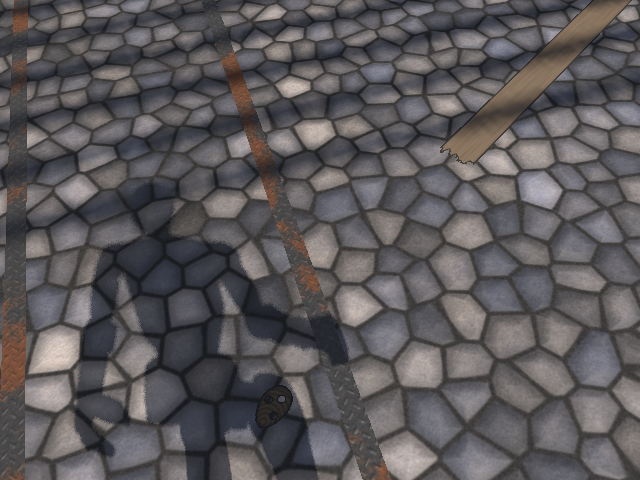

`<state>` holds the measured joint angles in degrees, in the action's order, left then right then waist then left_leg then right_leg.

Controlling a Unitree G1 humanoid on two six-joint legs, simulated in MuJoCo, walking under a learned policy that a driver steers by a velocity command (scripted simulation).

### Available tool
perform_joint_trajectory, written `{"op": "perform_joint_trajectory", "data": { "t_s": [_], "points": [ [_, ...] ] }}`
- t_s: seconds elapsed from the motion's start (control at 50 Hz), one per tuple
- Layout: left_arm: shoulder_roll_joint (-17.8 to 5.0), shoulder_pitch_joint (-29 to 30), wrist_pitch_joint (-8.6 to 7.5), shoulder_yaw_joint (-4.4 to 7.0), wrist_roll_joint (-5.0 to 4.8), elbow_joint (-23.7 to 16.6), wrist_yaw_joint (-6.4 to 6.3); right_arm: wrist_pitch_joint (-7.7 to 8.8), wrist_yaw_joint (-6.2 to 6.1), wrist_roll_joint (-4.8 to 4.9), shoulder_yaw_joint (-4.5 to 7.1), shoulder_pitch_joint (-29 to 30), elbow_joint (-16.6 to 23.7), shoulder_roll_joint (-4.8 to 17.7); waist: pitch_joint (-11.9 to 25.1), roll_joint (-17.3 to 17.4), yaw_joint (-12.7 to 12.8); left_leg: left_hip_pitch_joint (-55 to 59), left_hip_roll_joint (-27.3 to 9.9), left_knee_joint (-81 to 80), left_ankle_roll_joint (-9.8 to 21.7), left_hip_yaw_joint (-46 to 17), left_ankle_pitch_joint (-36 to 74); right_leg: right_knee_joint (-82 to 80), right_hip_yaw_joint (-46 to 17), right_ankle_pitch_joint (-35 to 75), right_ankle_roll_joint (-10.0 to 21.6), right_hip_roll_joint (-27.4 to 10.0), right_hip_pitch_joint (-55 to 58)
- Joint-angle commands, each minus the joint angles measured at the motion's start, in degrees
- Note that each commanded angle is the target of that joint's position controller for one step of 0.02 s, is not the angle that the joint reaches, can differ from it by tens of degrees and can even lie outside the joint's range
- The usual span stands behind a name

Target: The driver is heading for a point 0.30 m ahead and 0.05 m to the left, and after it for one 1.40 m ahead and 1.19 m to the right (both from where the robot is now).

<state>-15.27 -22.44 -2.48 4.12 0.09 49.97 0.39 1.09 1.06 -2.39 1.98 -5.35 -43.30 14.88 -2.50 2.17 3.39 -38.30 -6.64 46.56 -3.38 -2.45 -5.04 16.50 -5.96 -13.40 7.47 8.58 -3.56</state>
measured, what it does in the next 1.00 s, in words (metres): walks ahead, turning right: left foot, then right foot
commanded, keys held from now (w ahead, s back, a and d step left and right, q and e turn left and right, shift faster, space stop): w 0.10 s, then e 0.90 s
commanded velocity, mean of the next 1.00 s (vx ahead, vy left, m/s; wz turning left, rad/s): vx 0.17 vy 0.00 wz -0.53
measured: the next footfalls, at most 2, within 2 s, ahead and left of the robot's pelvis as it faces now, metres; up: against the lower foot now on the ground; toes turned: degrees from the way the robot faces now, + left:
left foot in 0.18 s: +0.28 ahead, +0.13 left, +0.00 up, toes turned -4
right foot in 0.68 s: +0.24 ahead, -0.08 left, +0.00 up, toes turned -23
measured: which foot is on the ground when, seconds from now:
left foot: up 0.00-0.16, down 0.18-0.68, up 0.70-1.00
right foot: down 0.00-0.18, up 0.20-0.66, down 0.68-1.00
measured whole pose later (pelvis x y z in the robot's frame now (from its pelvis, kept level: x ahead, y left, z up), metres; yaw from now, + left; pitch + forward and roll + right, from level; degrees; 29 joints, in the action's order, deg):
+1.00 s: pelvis +0.21 +0.02 +0.00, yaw -32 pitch +1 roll +1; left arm -16.3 -12.6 2.4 3.9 0.9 41.3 0.4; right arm -3.9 -1.1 -1.1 3.3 -10.4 -41.7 16.4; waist -3.4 1.1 1.0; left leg -26.0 -0.5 51.2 -2.4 -2.0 -23.6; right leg 25.1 -6.3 -8.8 4.4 6.0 -16.8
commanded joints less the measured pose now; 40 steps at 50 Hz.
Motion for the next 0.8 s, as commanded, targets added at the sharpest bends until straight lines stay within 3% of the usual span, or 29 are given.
{"op": "perform_joint_trajectory", "data": {
  "t_s": [0.02, 0.06, 0.1, 0.14, 0.16, 0.18, 0.2, 0.22, 0.24, 0.26, 0.28, 0.32, 0.36, 0.44, 0.52, 0.6, 0.64, 0.66, 0.68, 0.7, 0.72, 0.74, 0.76, 0.78, 0.8],
  "points": [
    [-8.61, -4.10, -0.63, 1.83, 0.27, -2.07, -0.54, 1.16, 0.36, 0.31, 0.30, 7.47, 5.62, 3.57, 0.24, -5.83, 1.68, -1.22, 2.92, -6.36, 0.46, 2.68, 4.06, -2.26, -10.66, 24.01, 5.93, -14.50, 2.83],
    [-8.34, -5.24, -0.78, 1.54, 0.63, -1.65, -0.87, 1.70, 0.55, 0.50, 0.07, 9.44, 6.50, 3.64, -0.07, -6.14, 2.39, 0.86, 3.88, -10.14, 1.78, 3.25, 4.43, -1.16, -11.03, 27.23, 5.32, -15.60, 4.60],
    [-8.84, -4.24, -1.07, 1.43, 0.81, -1.59, -1.31, 2.16, 0.57, 0.56, 0.24, 7.49, 6.37, 4.46, -0.17, -6.65, 0.79, 6.40, 4.64, -13.91, 3.82, 2.80, 2.80, 0.07, -11.75, 30.22, 3.85, -17.14, 4.95],
    [-10.09, -1.73, -1.21, 1.64, 0.82, -1.84, -1.49, 3.00, -0.39, 0.43, 1.25, -1.26, 3.70, 6.80, 2.10, -6.44, -3.27, 18.48, 8.19, -17.47, 5.73, 3.21, -0.96, 9.62, -10.94, 45.85, 1.01, -14.86, 3.66],
    [-10.40, -0.22, -1.44, 1.65, 0.23, -2.00, -1.22, 3.98, -1.09, 0.18, 1.69, -8.63, 1.87, 7.91, 5.85, -4.59, -7.35, 28.43, 7.21, -22.12, 6.89, 2.98, 5.20, 19.83, -8.74, 46.42, -0.66, -11.52, 1.21],
    [-7.35, -0.30, -1.83, 0.83, -0.59, -4.03, -0.95, 4.84, -2.03, -0.86, 2.43, -16.72, 1.42, 11.70, 13.68, -0.24, -9.73, 43.29, -4.52, -20.40, 9.17, -7.05, 13.33, 34.49, -6.99, 28.85, -2.26, -8.00, -7.97],
    [-1.83, -10.19, -1.13, -0.10, -2.98, -4.45, -1.63, 4.06, -1.84, -1.01, 3.75, -16.83, 2.09, 16.84, 23.19, 14.26, -5.45, 57.81, -23.20, -19.22, 18.88, -28.60, 35.26, 54.07, -0.01, -20.94, -4.57, 1.96, -23.36],
    [-8.32, -8.82, -0.08, 0.92, 0.03, -2.90, -2.33, 2.94, -1.51, 1.12, 3.25, -15.13, 2.80, 12.56, 22.02, 4.36, -5.05, 51.47, -20.62, -20.49, 19.03, -30.35, 34.99, 58.98, -0.98, -19.46, -4.15, -2.03, -25.77],
    [-8.48, -4.09, 0.44, 1.40, 0.44, -3.12, -2.06, 2.87, -1.56, 1.43, 1.83, -11.44, 3.17, 7.79, 14.02, 0.60, -4.39, 43.76, -17.55, -22.00, 17.53, -20.55, 34.82, 58.49, -1.05, -15.47, -4.75, -3.81, -26.12],
    [-7.44, -1.67, 0.85, 1.21, 0.59, -3.61, -1.61, 2.81, -1.57, 1.26, 0.94, -8.81, 3.11, 4.97, 9.36, -0.17, -3.58, 38.57, -14.28, -23.92, 15.42, -13.54, 35.30, 56.08, 0.15, -12.94, -5.39, -5.84, -26.34],
    [-6.68, -0.17, 1.62, 1.24, 1.02, -3.84, -0.96, 2.84, -1.82, 1.31, 0.50, -8.28, 2.86, 3.91, 6.93, 2.36, -3.35, 35.16, -11.86, -25.66, 13.98, -8.78, 34.96, 54.26, 0.50, -11.32, -5.94, -7.22, -26.03],
    [-5.17, -1.14, 3.41, 1.16, 1.38, -3.83, 0.14, 3.03, -1.99, 1.55, 0.58, -8.17, 2.13, 4.57, 5.71, 5.40, -1.92, 29.68, -9.45, -28.02, 13.42, -3.16, 35.31, 53.10, 2.05, -9.14, -7.11, -7.14, -22.85],
    [-4.54, -0.58, 4.17, 1.10, 1.13, -4.48, 0.65, 3.25, -2.08, 1.39, 0.96, -7.86, 2.00, 5.60, 6.83, 5.08, -1.09, 28.83, -9.71, -28.77, 14.64, -0.09, 36.19, 52.48, 2.83, -7.74, -7.81, -6.75, -23.12],
    [-3.66, 5.47, 5.29, 0.56, 1.53, -7.36, 1.30, 2.23, -2.51, 1.20, 1.30, -7.68, 1.58, 6.26, 5.51, 5.62, -1.57, 28.05, -9.81, -30.28, 14.94, 4.87, 27.82, 44.08, 4.75, -3.00, -8.46, -9.00, -25.65],
    [-2.74, 10.52, 5.72, -0.31, 1.44, -9.81, 2.23, 1.17, -2.35, 1.06, 1.92, -7.86, 1.43, 7.68, 5.05, 6.10, -2.92, 25.99, -9.90, -29.64, 14.20, 8.61, 18.35, 32.67, 7.58, -0.48, -7.80, -10.03, -20.21],
    [-3.88, 13.77, 5.78, -0.11, 1.25, -12.17, 2.23, -0.45, -1.93, 0.93, 2.96, -9.63, 1.14, 9.91, 4.49, 6.54, -4.78, 27.98, -12.44, -26.42, 13.43, 8.01, 10.27, 25.36, 9.85, -6.37, -6.52, -9.28, -17.61],
    [-3.87, 13.26, 5.20, 0.03, 1.16, -12.78, 2.11, -1.36, -2.00, 1.33, 3.41, -9.39, 1.01, 10.68, 4.23, 5.59, -4.23, 28.14, -12.63, -22.31, 11.54, 8.63, 6.04, 17.61, 10.47, -6.17, -5.23, -8.54, -13.94],
    [-4.19, 11.55, 4.51, 0.17, 1.48, -12.31, 1.75, -1.83, -2.01, 1.34, 3.56, -10.34, 0.46, 10.55, 4.75, 2.71, -3.27, 26.53, -11.39, -17.62, 9.07, 10.15, 2.71, 10.99, 9.49, -1.44, -4.39, -7.94, -9.49],
    [-7.73, 8.74, 3.57, 1.07, 2.16, -11.67, 0.91, -2.27, -1.74, 0.98, 3.23, -13.39, 0.15, 8.55, 6.30, -7.65, -2.80, 22.07, -7.29, -6.09, 5.53, 13.74, -5.27, 2.79, -0.92, 4.71, -2.71, -14.00, -3.81],
    [-16.03, 9.28, 3.31, 2.84, 1.47, -13.66, 0.33, -2.65, -1.51, 1.23, 1.75, -12.71, 4.40, 3.65, 5.07, -21.94, -3.82, 5.67, 3.71, 6.75, 0.58, 15.51, -32.39, 0.25, -24.71, 25.36, 5.57, -30.28, 0.60],
    [-15.68, 2.27, 3.53, 3.72, 0.42, -11.58, 0.12, -3.81, -2.28, 0.89, 2.28, -7.90, 4.58, 6.71, 7.73, -12.99, 1.69, 4.93, 4.85, 15.87, 0.47, 5.69, -34.10, 2.61, -22.55, 32.70, 11.85, -30.94, 0.22],
    [-13.08, 3.53, 3.74, 2.81, 0.38, -10.79, -0.25, -4.24, -2.30, 1.60, 2.28, -7.18, 4.75, 6.13, 6.04, -11.00, -0.42, 3.88, 4.15, 18.64, 0.61, 3.17, -30.11, 3.58, -17.36, 33.20, 11.66, -27.65, -0.91],
    [-10.56, 7.56, 4.11, 2.06, 0.44, -11.10, -0.60, -3.95, -2.35, 2.01, 2.23, -7.16, 4.24, 5.85, 3.40, -9.52, -2.26, 4.14, 3.44, 17.08, 0.99, 1.85, -24.89, 2.52, -12.95, 28.49, 9.19, -23.63, -3.73],
    [-9.02, 11.50, 4.37, 1.59, 0.32, -11.99, -0.97, -3.56, -2.39, 1.50, 2.50, -7.10, 3.99, 6.56, 3.03, -9.90, -3.65, 4.44, 3.12, 14.91, 1.30, 1.42, -21.12, 2.16, -10.65, 24.38, 6.73, -20.25, -4.04],
    [-7.58, 13.20, 4.43, 1.16, 0.15, -12.62, -1.13, -3.50, -2.24, 0.65, 2.78, -8.20, 3.36, 7.45, 4.03, -10.32, -4.12, 5.78, 3.91, 15.42, 1.24, 2.06, -19.02, 2.61, -9.32, 27.19, 6.19, -18.65, -4.12]
  ]
}}
Velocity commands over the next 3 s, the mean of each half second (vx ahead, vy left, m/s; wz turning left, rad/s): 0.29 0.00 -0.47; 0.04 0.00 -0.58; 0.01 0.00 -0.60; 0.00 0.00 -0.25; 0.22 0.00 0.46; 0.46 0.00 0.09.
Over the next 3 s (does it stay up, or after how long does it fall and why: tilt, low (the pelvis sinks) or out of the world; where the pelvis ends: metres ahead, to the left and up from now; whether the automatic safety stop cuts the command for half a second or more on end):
stays up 0.42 -0.16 -0.02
